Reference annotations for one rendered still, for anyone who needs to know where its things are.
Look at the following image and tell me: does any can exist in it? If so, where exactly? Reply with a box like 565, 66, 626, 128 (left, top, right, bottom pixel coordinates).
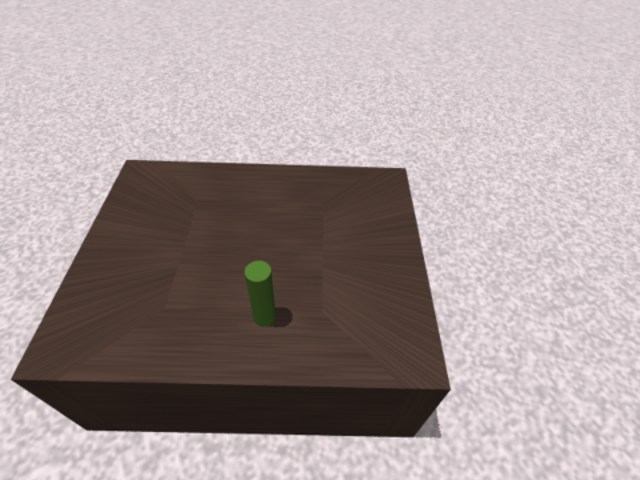
245, 261, 276, 327

